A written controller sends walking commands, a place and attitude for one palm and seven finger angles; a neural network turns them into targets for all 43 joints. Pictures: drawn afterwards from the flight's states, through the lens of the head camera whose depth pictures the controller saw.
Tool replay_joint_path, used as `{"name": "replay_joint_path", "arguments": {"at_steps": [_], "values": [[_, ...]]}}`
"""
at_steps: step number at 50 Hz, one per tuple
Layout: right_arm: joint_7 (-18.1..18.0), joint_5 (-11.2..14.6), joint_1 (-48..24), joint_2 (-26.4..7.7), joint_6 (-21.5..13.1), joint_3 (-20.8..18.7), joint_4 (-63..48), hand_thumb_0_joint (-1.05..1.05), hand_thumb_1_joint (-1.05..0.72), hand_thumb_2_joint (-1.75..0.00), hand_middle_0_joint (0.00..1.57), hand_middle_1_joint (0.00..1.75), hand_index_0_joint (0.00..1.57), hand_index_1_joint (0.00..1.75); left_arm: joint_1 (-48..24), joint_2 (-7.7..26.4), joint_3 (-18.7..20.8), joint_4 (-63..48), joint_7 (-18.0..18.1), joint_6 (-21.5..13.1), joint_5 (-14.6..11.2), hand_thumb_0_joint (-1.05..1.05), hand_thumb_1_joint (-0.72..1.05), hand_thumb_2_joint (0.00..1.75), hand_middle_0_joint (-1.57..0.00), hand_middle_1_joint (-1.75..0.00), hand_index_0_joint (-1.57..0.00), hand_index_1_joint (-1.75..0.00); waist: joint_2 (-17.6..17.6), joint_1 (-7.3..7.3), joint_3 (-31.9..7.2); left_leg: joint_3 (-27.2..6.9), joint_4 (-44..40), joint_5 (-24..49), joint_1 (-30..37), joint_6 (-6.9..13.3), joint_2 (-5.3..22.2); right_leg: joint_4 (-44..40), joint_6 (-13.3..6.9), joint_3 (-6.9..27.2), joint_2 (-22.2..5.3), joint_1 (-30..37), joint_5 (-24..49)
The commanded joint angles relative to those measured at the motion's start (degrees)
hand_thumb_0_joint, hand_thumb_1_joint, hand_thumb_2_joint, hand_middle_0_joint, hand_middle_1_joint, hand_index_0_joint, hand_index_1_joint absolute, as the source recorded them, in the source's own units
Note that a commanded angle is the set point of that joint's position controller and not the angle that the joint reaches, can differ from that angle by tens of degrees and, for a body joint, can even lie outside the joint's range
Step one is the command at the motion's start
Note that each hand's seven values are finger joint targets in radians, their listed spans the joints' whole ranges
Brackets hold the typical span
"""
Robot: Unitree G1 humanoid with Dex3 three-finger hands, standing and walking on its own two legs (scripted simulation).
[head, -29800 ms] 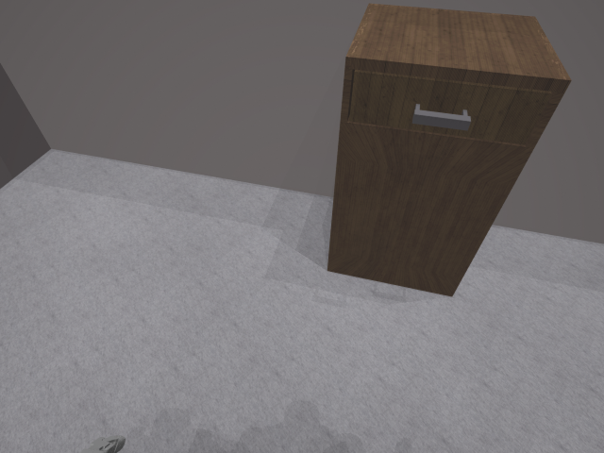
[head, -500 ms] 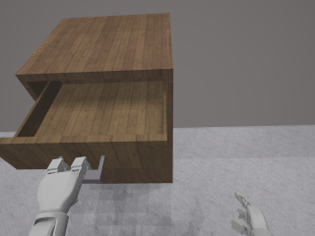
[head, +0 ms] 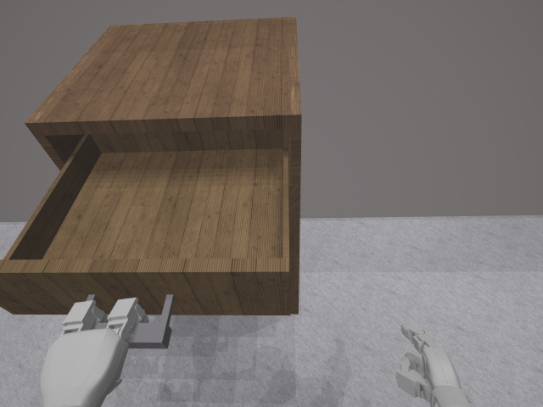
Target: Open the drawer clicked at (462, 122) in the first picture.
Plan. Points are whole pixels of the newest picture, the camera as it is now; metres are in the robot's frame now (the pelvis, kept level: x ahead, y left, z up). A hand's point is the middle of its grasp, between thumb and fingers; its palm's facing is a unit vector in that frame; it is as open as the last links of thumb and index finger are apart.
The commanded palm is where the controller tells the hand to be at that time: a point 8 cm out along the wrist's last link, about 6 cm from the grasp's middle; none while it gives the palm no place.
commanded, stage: pull the drawer open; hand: left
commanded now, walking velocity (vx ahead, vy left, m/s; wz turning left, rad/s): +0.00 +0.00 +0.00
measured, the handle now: (124, 318) +0.21 +0.24 +0.04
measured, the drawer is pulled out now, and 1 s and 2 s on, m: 0.29 0.30 0.30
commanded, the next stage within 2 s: open the thumb to release the handle in 0.34 s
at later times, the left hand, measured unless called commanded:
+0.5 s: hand (107, 376) +0.14 +0.24 +0.02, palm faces -0.02 -0.08 -1.00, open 6.2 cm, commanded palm +0.12 +0.25 +0.07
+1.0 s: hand (108, 374) +0.15 +0.24 +0.02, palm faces +0.00 -0.09 -1.00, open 12.9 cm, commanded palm +0.11 +0.25 +0.07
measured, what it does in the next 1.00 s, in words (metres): stands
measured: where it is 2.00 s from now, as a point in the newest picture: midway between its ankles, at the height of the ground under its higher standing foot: outside the picture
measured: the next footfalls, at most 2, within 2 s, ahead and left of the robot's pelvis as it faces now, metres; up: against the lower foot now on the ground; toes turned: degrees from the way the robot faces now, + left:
none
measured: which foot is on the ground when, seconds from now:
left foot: down 0.00-1.00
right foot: down 0.00-1.00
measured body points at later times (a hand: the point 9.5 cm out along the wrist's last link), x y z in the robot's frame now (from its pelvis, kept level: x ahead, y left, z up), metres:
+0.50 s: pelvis +0.00 +0.00 -0.01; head +0.03 -0.02 +0.44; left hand +0.14 +0.24 +0.07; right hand +0.21 -0.22 -0.10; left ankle -0.03 +0.12 -0.71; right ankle +0.01 -0.11 -0.71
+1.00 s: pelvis -0.01 +0.00 +0.00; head +0.01 -0.03 +0.45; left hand +0.14 +0.24 +0.08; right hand +0.22 -0.21 -0.09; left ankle -0.03 +0.12 -0.71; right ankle +0.01 -0.11 -0.71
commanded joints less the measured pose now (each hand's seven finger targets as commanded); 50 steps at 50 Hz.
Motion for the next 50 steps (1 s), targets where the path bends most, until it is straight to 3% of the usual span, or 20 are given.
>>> {"name": "replay_joint_path", "arguments": {"at_steps": [1,2,4,12,15,17,21,22,23,24,25,27,30,33,38,40,42,48,50], "values": [[-0.1,0.23,-7.34,-5.37,-2.76,-1.67,-9.98,0.0,-0.9,-0.9,0.2,0.3,0.2,0.3,3.85,8.74,10.07,-12.49,3.52,1.79,-0.65,0.0,0.9,0.9,-0.4,-1.35,-0.4,-1.35,-1.38,1.56,-8.68,-0.73,-4.3,17.64,3.27,1.12,-2.44,-5.73,-1.27,1.38,0.39,6.01,17.45],[0.07,0.2,-7.35,-5.34,-2.75,-1.67,-10.18,0.0,-0.9,-0.9,0.2,0.3,0.2,0.3,4.76,7.69,8.77,-13.1,3.45,1.88,-0.88,0.0,0.9,0.9,-0.4,-1.35,-0.4,-1.35,-1.4,1.45,-8.71,-0.71,-4.14,17.93,3.46,1.24,-2.42,-5.74,-1.26,1.23,0.38,6.02,17.83],[0.14,0.33,-7.18,-5.39,-2.8,-1.57,-10.26,0.0,-0.9,-0.9,0.2,0.3,0.2,0.3,7.27,8.46,9.83,-12.6,3.44,1.89,-1.29,0.0,0.9,0.9,-0.4,-1.35,-0.4,-1.35,-2.79,1.66,-8.02,-0.76,-3.97,17.91,2.37,1.26,-2.46,-5.6,-1.12,1.46,0.32,6.54,19.23],[0.65,0.36,-7.18,-5.52,-2.66,-1.14,-11.42,0.0,-0.9,-0.9,0.2,0.3,0.2,0.3,13.5,8.17,9.78,-13.92,3.67,1.82,-1.88,0.0,0.9,0.9,-0.4,-1.35,-0.4,-1.35,-1.93,2.04,-5.94,-0.78,-3.8,16.42,1.64,1.29,-2.13,-5.87,-1.19,2.06,0.34,5.57,17.16],[0.95,0.42,-7.13,-5.94,-2.62,-1.11,-11.96,0.0,-0.9,-0.9,0.2,0.3,0.2,0.3,16.71,8.85,10.66,-15.31,3.97,1.68,-2.5,0.0,0.9,0.9,-0.4,-1.35,-0.4,-1.35,-0.69,2.51,-8.13,-0.72,-3.64,18.91,1.78,1.07,-1.77,-5.33,-1.25,2.41,0.24,6.84,19.3],[1.46,0.38,-6.85,-5.87,-2.7,-1.16,-12.4,0.0,-0.9,-0.9,0.2,0.3,0.2,0.3,18.93,7.58,9.26,-16.47,4.14,1.81,-2.7,0.0,0.9,0.9,-0.4,-1.35,-0.4,-1.35,-1.06,2.48,-7.94,-0.71,-3.06,19.96,1.73,1.26,-1.6,-4.65,-1.13,2.18,0.19,6.35,20.07],[1.92,0.32,-6.93,-6.18,-2.49,-1.23,-12.57,0.0,-0.9,-0.9,0.2,0.3,0.2,0.3,20.44,8.57,10.57,-17.33,4.95,1.69,-2.54,0.0,0.9,0.9,-0.4,-1.35,-0.4,-1.35,-1.07,2.37,-8.0,-0.84,-2.45,21.72,1.18,1.21,-1.39,-3.95,-1.15,2.84,0.21,5.83,21.8],[1.12,-0.34,-6.8,-6.93,-1.45,-1.36,-9.99,0.0,-0.9,-0.9,0.2,0.3,0.2,0.3,-1.47,10.06,10.07,-16.21,5.4,1.93,-0.43,0.0,0.9,0.9,-0.4,-1.35,-0.4,-1.35,-2.15,-2.4,-5.55,-1.78,-1.9,16.78,0.39,1.29,-2.17,-3.81,-1.16,2.33,0.45,0.58,18.28],[0.43,-0.84,-6.13,-6.08,-2.12,-2.04,-11.05,0.0,-0.9,-0.9,0.2,0.3,0.2,0.3,-0.12,9.55,11.77,-14.76,6.03,1.58,0.09,0.0,0.83,0.87,-0.4,-1.34,-0.4,-1.34,-1.36,-0.1,-6.61,-1.57,-2.19,15.23,0.98,1.49,-2.12,-4.05,-1.27,1.78,0.51,1.44,15.85],[0.37,-0.55,-5.56,-5.84,-2.52,-2.02,-10.5,0.0,-0.9,-0.9,0.2,0.3,0.2,0.3,2.89,9.29,11.9,-11.49,6.33,1.39,0.56,0.0,0.76,0.84,-0.39,-1.34,-0.39,-1.34,-1.01,-0.17,-5.75,-1.51,-2.14,15.12,0.91,1.36,-2.17,-4.13,-1.48,1.63,0.68,0.94,15.19],[0.31,-0.49,-5.85,-6.1,-2.58,-2.09,-10.93,0.0,-0.9,-0.9,0.2,0.3,0.2,0.3,4.66,9.3,12.18,-11.95,6.53,1.5,-0.2,0.0,0.69,0.81,-0.38,-1.33,-0.38,-1.33,-0.54,0.6,-7.56,-1.59,-2.44,15.89,1.71,1.22,-2.02,-4.33,-1.64,1.7,0.64,1.78,15.52],[0.19,-0.08,-5.44,-5.9,-2.51,-2.46,-10.74,0.0,-0.9,-0.9,0.2,0.3,0.2,0.3,4.09,8.93,11.67,-12.63,6.72,1.65,-0.54,0.0,0.55,0.75,-0.38,-1.31,-0.38,-1.31,-1.19,0.75,-10.54,-1.27,-2.04,17.12,2.48,1.14,-2.08,-3.51,-1.51,1.33,0.59,3.08,17.22],[-0.13,0.26,-5.99,-5.89,-2.32,-2.23,-10.58,0.0,-0.9,-0.9,0.2,0.3,0.2,0.3,3.37,8.69,10.81,-12.39,6.38,3.05,-0.97,0.0,0.34,0.66,-0.36,-1.29,-0.36,-1.29,-1.69,0.55,-10.99,-1.32,-2.3,17.94,2.31,1.02,-2.24,-3.68,-1.33,1.11,0.43,4.42,18.6],[-0.39,0.57,-6.84,-5.58,-2.34,-1.69,-10.11,0.0,-0.9,-0.9,0.2,0.3,0.2,0.3,4.04,8.2,9.54,-10.81,5.58,3.85,-0.65,0.0,0.13,0.57,-0.35,-1.27,-0.35,-1.27,-3.91,0.79,-9.02,-1.13,-2.92,16.53,1.1,1.15,-2.35,-4.15,-1.08,1.1,0.44,4.9,18.3],[-0.79,0.83,-7.92,-5.27,-2.47,-0.98,-10.2,0.0,-0.9,-0.9,0.2,0.3,0.2,0.3,3.54,8.25,8.61,-10.9,3.73,4.52,-0.88,0.0,-0.22,0.42,-0.32,-1.23,-0.32,-1.23,-3.21,1.08,-6.39,-0.93,-4.1,14.55,1.23,1.46,-2.5,-6.03,-1.06,1.73,0.19,5.77,16.64],[-1.07,0.72,-7.85,-5.37,-2.53,-0.88,-10.36,0.0,-0.9,-0.9,0.2,0.3,0.2,0.3,4.62,9.99,10.61,-10.79,3.22,4.3,-1.28,0.0,-0.36,0.36,-0.31,-1.22,-0.31,-1.22,-3.6,1.61,-6.79,-0.96,-4.44,14.68,1.6,1.36,-2.51,-6.91,-1.06,2.56,0.02,7.24,17.64],[-1.01,0.81,-8.17,-5.18,-2.49,-0.63,-10.21,0.0,-0.9,-0.9,0.2,0.3,0.2,0.3,4.08,9.11,9.52,-10.74,2.67,3.93,-1.24,0.0,-0.5,0.3,-0.3,-1.2,-0.3,-1.2,-3.67,1.46,-5.37,-0.91,-5.04,13.29,1.28,1.42,-2.6,-7.26,-0.98,2.32,0.05,6.7,15.54],[-1.38,0.49,-7.76,-5.2,-2.68,-0.78,-9.76,0.0,-0.9,-0.9,0.2,0.3,0.2,0.3,1.64,9.74,10.63,-9.02,2.23,2.47,-0.94,0.0,-0.5,0.3,-0.3,-1.2,-0.3,-1.2,-3.14,1.24,-3.63,-0.94,-5.41,11.28,1.74,1.52,-2.8,-9.07,-0.96,2.85,-0.01,5.63,12.07],[-1.54,0.33,-7.61,-5.34,-2.72,-1.13,-9.54,0.0,-0.9,-0.9,0.2,0.3,0.2,0.3,0.4,10.9,12.29,-9.2,2.56,1.97,-0.84,0.0,-0.5,0.3,-0.3,-1.2,-0.3,-1.2,-2.48,1.48,-5.54,-0.9,-5.63,12.18,2.51,1.36,-2.82,-9.35,-1.13,3.28,-0.08,6.74,13.2]]}}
